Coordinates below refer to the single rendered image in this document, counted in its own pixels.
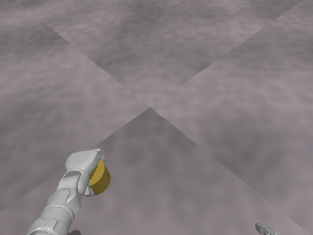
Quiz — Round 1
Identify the left robot arm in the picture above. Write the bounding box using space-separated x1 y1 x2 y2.
24 168 89 235

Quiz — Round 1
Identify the tin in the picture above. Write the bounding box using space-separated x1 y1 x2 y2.
89 159 111 196

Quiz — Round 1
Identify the left robot hand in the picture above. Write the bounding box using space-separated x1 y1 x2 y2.
65 148 106 197

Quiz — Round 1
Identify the right robot hand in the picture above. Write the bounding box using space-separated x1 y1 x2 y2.
255 223 277 235

